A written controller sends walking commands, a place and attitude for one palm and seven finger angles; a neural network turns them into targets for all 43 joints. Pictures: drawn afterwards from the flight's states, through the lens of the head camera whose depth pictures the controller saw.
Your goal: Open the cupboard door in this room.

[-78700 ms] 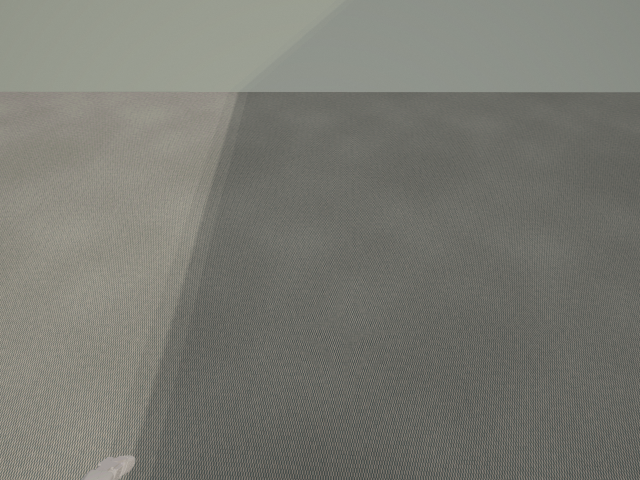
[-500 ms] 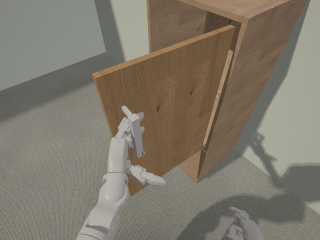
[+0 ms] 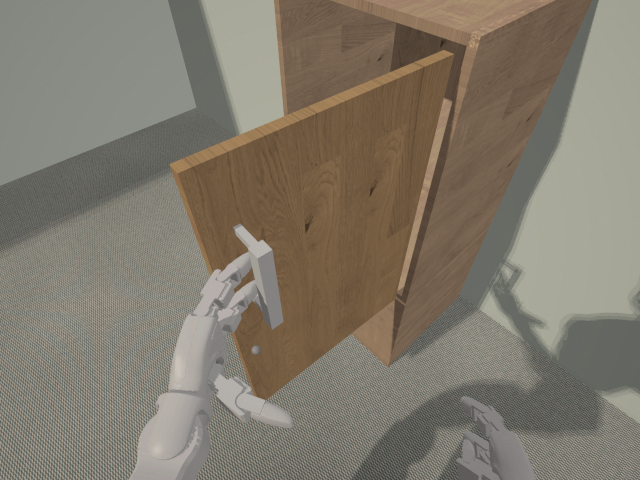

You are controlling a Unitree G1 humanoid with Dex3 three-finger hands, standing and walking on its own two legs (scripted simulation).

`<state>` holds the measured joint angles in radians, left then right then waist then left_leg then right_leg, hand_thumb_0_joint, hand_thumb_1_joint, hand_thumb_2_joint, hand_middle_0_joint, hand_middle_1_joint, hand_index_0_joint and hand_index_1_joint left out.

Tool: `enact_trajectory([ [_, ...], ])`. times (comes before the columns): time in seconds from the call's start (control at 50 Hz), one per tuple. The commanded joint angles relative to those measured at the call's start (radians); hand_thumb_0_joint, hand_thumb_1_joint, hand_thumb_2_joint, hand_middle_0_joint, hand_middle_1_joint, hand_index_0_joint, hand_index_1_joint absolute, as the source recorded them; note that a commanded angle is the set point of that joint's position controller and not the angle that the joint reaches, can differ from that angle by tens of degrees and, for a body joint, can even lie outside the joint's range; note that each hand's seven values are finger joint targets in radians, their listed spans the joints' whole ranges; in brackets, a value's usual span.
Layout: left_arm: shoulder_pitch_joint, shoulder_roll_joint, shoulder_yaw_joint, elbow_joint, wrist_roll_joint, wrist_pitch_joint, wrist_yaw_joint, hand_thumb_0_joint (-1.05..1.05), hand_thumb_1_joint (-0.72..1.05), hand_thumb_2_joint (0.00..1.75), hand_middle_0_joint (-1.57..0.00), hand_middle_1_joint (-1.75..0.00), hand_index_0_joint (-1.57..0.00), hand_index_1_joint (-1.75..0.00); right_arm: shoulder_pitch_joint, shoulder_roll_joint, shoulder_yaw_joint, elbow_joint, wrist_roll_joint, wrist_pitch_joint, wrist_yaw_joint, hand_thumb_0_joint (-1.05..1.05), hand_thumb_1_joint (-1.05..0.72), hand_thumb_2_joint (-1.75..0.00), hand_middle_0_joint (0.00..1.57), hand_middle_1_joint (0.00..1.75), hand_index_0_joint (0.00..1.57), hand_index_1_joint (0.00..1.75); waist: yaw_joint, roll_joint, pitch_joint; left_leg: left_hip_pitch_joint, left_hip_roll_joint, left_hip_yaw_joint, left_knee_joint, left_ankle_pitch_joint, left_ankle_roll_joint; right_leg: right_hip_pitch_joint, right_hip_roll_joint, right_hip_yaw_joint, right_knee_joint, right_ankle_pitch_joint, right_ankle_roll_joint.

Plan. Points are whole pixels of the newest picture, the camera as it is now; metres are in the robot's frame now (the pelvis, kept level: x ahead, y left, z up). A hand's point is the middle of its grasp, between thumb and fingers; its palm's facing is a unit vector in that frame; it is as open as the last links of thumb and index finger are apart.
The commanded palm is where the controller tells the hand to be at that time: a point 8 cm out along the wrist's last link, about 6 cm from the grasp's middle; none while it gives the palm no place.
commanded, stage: slide the hand sideways off the handle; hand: left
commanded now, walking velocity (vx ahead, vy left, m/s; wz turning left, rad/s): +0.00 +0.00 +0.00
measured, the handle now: (258, 279) +0.34 +0.10 +0.09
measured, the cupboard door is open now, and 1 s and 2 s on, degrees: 87 86 86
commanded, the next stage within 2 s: draw the hand back to the body in 0.58 s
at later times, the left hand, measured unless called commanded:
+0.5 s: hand (197, 386) +0.21 +0.14 +0.08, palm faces +0.01 -1.00 -0.05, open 16.3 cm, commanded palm +0.17 +0.20 +0.08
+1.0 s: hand (154, 378) +0.20 +0.18 +0.11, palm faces +0.00 -1.00 -0.07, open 16.3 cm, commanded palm +0.17 +0.23 +0.12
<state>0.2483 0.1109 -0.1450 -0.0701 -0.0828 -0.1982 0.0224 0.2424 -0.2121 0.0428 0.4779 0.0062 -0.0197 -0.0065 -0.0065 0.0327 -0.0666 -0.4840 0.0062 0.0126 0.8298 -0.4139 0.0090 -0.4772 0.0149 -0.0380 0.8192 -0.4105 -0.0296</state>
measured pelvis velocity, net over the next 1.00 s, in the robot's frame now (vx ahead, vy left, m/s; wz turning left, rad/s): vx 0.01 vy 0.01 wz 0.02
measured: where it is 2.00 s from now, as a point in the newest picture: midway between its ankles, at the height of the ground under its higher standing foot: outside the picture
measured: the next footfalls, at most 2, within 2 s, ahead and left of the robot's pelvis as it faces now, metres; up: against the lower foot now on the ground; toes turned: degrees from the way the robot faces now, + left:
none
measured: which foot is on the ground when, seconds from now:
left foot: down 0.00-1.00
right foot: down 0.00-1.00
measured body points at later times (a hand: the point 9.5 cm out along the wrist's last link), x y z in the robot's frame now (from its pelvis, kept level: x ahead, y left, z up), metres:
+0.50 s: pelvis +0.01 -0.01 -0.01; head +0.03 -0.03 +0.44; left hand +0.20 +0.20 +0.08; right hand +0.20 -0.24 -0.08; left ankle +0.01 +0.11 -0.70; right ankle +0.01 -0.10 -0.70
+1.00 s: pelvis +0.01 +0.01 +0.00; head +0.00 +0.00 +0.45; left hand +0.20 +0.23 +0.11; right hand +0.19 -0.21 -0.07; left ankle +0.01 +0.11 -0.70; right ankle +0.01 -0.10 -0.70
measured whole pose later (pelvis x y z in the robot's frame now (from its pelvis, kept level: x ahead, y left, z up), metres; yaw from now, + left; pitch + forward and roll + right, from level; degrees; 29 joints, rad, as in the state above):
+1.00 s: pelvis +0.01 +0.01 +0.00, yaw +1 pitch +4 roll -2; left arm 0.50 0.24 0.11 -0.32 -0.26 -0.14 -0.18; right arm 0.29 -0.23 0.05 0.47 0.05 -0.14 -0.07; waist 0.00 0.06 -0.12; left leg -0.51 0.01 -0.02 0.89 -0.45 0.02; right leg -0.48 0.02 -0.07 0.83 -0.43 -0.02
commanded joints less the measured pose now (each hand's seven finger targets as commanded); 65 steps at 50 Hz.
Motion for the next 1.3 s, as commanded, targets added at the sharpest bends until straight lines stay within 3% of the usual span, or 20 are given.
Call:
enact_trajectory([
  [0.0,-0.073,0.043,0.101,-0.275,-0.046,-0.072,-0.005,0.0,-0.5,0.3,-0.15,-0.3,-0.15,-0.3,-0.101,-0.096,-0.04,-0.171,0.006,-0.069,-0.01,0.0,-0.9,-0.9,0.2,0.3,0.2,0.3,0.012,-0.066,-0.135,0.033,-0.019,-0.015,-0.118,0.171,0.012,0.078,-0.003,0.01,-0.141,0.226,0.006],
  [0.2,0.067,0.137,0.206,-0.337,-0.083,-0.106,-0.089,0.0,-0.5,0.3,-0.15,-0.3,-0.15,-0.3,-0.077,-0.105,-0.049,-0.169,0.009,-0.099,-0.03,0.0,-0.9,-0.9,0.2,0.3,0.2,0.3,0.008,-0.066,-0.141,-0.012,-0.027,-0.017,-0.068,0.189,0.013,0.075,-0.016,0.042,-0.127,0.284,0.021],
  [0.28,0.181,0.145,0.241,-0.353,-0.122,-0.114,-0.136,0.0,-0.5,0.3,-0.15,-0.3,-0.15,-0.3,-0.067,-0.107,-0.051,-0.176,0.015,-0.11,-0.034,0.0,-0.9,-0.9,0.2,0.3,0.2,0.3,0.019,-0.055,-0.167,-0.025,-0.032,-0.017,-0.048,0.213,0.01,0.108,-0.024,0.054,-0.118,0.356,0.029],
  [0.4,0.155,0.15,0.22,-0.397,-0.142,-0.132,-0.186,0.0,-0.5,0.3,-0.15,-0.3,-0.15,-0.3,-0.059,-0.121,-0.056,-0.178,0.019,-0.136,-0.044,0.0,-0.9,-0.9,0.2,0.3,0.2,0.3,-0.011,-0.053,-0.143,-0.037,-0.028,-0.03,-0.028,0.185,0.014,0.047,-0.023,0.057,-0.119,0.291,0.033],
  [0.5,0.259,0.181,0.268,-0.402,-0.168,-0.14,-0.226,0.0,-0.5,0.3,-0.15,-0.3,-0.15,-0.3,-0.058,-0.12,-0.061,-0.183,0.024,-0.147,-0.048,0.0,-0.9,-0.9,0.2,0.3,0.2,0.3,0.012,-0.045,-0.176,-0.047,-0.032,-0.032,-0.02,0.215,0.012,0.072,-0.025,0.05,-0.094,0.339,0.032],
  [0.62,0.217,0.164,0.247,-0.39,-0.171,-0.133,-0.211,0.0,-0.5,0.3,-0.15,-0.3,-0.15,-0.3,-0.062,-0.125,-0.059,-0.187,0.026,-0.159,-0.053,0.0,-0.9,-0.9,0.2,0.3,0.2,0.3,-0.002,-0.053,-0.097,-0.071,-0.026,-0.042,-0.022,0.144,0.012,-0.013,-0.011,0.03,-0.103,0.168,0.021],
  [0.66,0.181,0.148,0.21,-0.42,-0.158,-0.132,-0.203,0.0,-0.5,0.3,-0.15,-0.3,-0.15,-0.3,-0.058,-0.126,-0.057,-0.195,0.026,-0.167,-0.053,0.0,-0.9,-0.9,0.2,0.3,0.2,0.3,-0.007,-0.017,-0.11,-0.057,-0.026,-0.047,-0.028,0.127,0.014,-0.037,-0.006,0.016,-0.092,0.131,0.016],
  [0.68,0.17,0.185,0.242,-0.431,-0.156,-0.13,-0.194,0.0,-0.5,0.3,-0.15,-0.3,-0.15,-0.3,-0.055,-0.13,-0.058,-0.192,0.025,-0.168,-0.054,0.0,-0.9,-0.9,0.2,0.3,0.2,0.3,-0.003,-0.034,-0.122,-0.062,-0.023,-0.049,-0.029,0.118,0.015,-0.026,-0.005,0.023,-0.1,0.105,0.015],
  [0.76,0.144,0.232,0.295,-0.478,-0.15,-0.11,-0.173,0.0,-0.5,0.3,-0.15,-0.3,-0.15,-0.3,-0.059,-0.122,-0.05,-0.193,0.029,-0.172,-0.061,0.0,-0.9,-0.9,0.2,0.3,0.2,0.3,0.013,0.01,-0.16,-0.033,-0.022,-0.049,-0.055,0.114,0.015,0.009,-0.007,0.02,-0.107,0.089,0.01],
  [0.78,0.17,0.255,0.326,-0.461,-0.15,-0.098,-0.167,0.0,-0.5,0.3,-0.15,-0.3,-0.15,-0.3,-0.061,-0.122,-0.051,-0.187,0.03,-0.169,-0.063,0.0,-0.9,-0.9,0.2,0.3,0.2,0.3,0.019,-0.01,-0.166,-0.032,-0.018,-0.049,-0.058,0.121,0.017,0.022,-0.003,0.018,-0.11,0.094,0.011],
  [0.84,0.199,0.209,0.304,-0.463,-0.176,-0.056,-0.181,0.0,-0.5,0.3,-0.15,-0.3,-0.15,-0.3,-0.073,-0.117,-0.041,-0.192,0.038,-0.173,-0.063,0.0,-0.9,-0.9,0.2,0.3,0.2,0.3,0.022,0.022,-0.137,-0.015,-0.018,-0.049,-0.084,0.13,0.012,0.034,-0.001,0.001,-0.121,0.124,0.011],
  [0.9,0.209,0.216,0.315,-0.443,-0.195,-0.005,-0.203,0.0,-0.5,0.3,-0.15,-0.3,-0.15,-0.3,-0.082,-0.126,-0.038,-0.187,0.044,-0.176,-0.066,0.0,-0.9,-0.9,0.2,0.3,0.2,0.3,0.016,-0.014,-0.095,-0.01,-0.013,-0.053,-0.099,0.131,0.014,0.035,0.001,-0.005,-0.145,0.131,0.015],
  [0.98,0.204,0.236,0.327,-0.497,-0.197,0.041,-0.216,0.0,-0.5,0.3,-0.15,-0.3,-0.15,-0.3,-0.081,-0.13,-0.035,-0.188,0.043,-0.192,-0.07,0.0,-0.9,-0.9,0.2,0.3,0.2,0.3,0.023,0.002,-0.1,0.028,-0.011,-0.061,-0.123,0.177,0.016,0.061,0.006,-0.023,-0.145,0.183,0.013],
  [1.06,0.189,0.264,0.371,-0.538,-0.202,0.05,-0.216,0.0,-0.5,0.3,-0.15,-0.3,-0.15,-0.3,-0.072,-0.128,-0.033,-0.178,0.043,-0.204,-0.071,0.0,-0.9,-0.9,0.2,0.3,0.2,0.3,0.026,0.009,-0.093,0.059,-0.009,-0.066,-0.148,0.189,0.01,0.069,0.009,-0.036,-0.153,0.19,0.012],
  [1.16,0.181,0.272,0.402,-0.544,-0.216,0.069,-0.227,0.0,-0.32,0.37,-0.16,-0.3,-0.16,-0.3,-0.077,-0.13,-0.029,-0.163,0.046,-0.218,-0.073,0.0,-0.9,-0.9,0.2,0.3,0.2,0.3,0.033,0.025,-0.073,0.086,-0.009,-0.07,-0.172,0.192,0.007,0.082,0.011,-0.043,-0.173,0.188,0.01],
  [1.18,0.142,0.399,0.423,-0.609,-0.063,0.076,-0.08,0.0,-0.29,0.39,-0.16,-0.3,-0.16,-0.3,-0.088,-0.117,-0.03,-0.168,0.033,-0.203,-0.095,0.0,-0.9,-0.9,0.2,0.3,0.2,0.3,0.07,0.028,-0.061,0.087,-0.001,-0.066,-0.219,0.161,0.006,0.126,-0.009,0.015,-0.236,0.15,-0.006],
  [1.2,0.172,0.301,0.364,-0.61,-0.044,0.092,-0.019,0.0,-0.26,0.4,-0.16,-0.3,-0.16,-0.3,-0.094,-0.102,-0.022,-0.17,0.022,-0.197,-0.102,0.0,-0.9,-0.9,0.2,0.3,0.2,0.3,0.048,0.027,-0.005,0.099,-0.005,-0.059,-0.235,0.141,0.006,0.107,-0.014,0.016,-0.264,0.13,-0.003],
  [1.22,0.216,0.274,0.352,-0.57,-0.036,0.105,0.011,0.0,-0.22,0.42,-0.16,-0.3,-0.16,-0.3,-0.081,-0.104,-0.02,-0.162,0.02,-0.191,-0.104,0.0,-0.9,-0.9,0.2,0.3,0.2,0.3,0.042,-0.01,0.017,0.094,0.0,-0.067,-0.245,0.125,0.003,0.107,-0.015,0.006,-0.266,0.106,0.0],
  [1.24,0.223,0.259,0.334,-0.583,-0.02,0.113,0.031,0.0,-0.18,0.43,-0.16,-0.3,-0.16,-0.3,-0.085,-0.105,-0.019,-0.154,0.018,-0.184,-0.102,0.0,-0.9,-0.9,0.2,0.3,0.2,0.3,0.043,0.029,0.013,0.114,0.001,-0.061,-0.252,0.143,0.006,0.129,-0.018,0.006,-0.271,0.126,0.0],
  [1.28,0.226,0.289,0.355,-0.575,0.004,0.117,0.066,0.0,-0.12,0.47,-0.16,-0.3,-0.16,-0.3,-0.093,-0.111,-0.02,-0.135,0.013,-0.174,-0.101,0.0,-0.9,-0.9,0.2,0.3,0.2,0.3,0.048,0.035,0.002,0.148,0.005,-0.06,-0.277,0.182,0.006,0.172,-0.018,0.003,-0.291,0.158,-0.001],
])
